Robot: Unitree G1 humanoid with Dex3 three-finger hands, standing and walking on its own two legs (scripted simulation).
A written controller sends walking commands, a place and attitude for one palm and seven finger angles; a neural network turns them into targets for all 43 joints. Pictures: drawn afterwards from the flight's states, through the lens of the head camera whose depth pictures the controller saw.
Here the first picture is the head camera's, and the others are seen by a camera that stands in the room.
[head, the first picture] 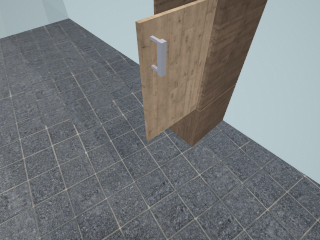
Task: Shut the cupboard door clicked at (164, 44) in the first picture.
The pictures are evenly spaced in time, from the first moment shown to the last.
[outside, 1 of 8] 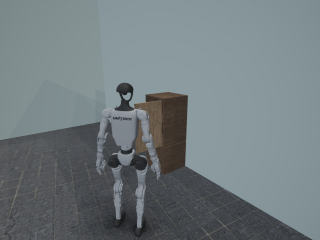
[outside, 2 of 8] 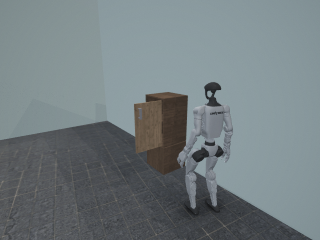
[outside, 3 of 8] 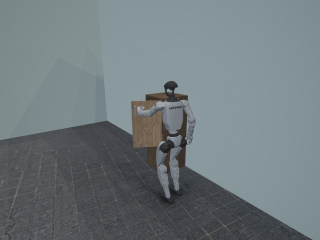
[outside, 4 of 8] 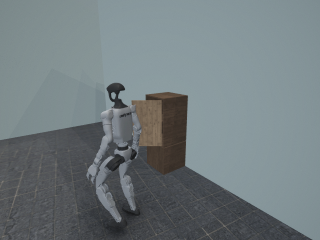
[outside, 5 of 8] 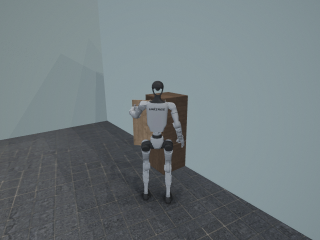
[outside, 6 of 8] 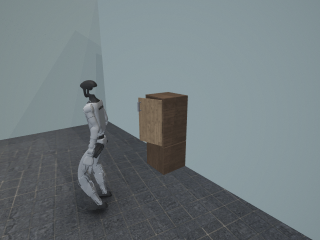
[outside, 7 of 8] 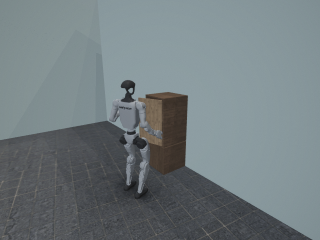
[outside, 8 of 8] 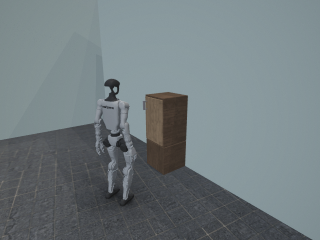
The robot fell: no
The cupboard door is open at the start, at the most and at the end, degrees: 88 88 0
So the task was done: yes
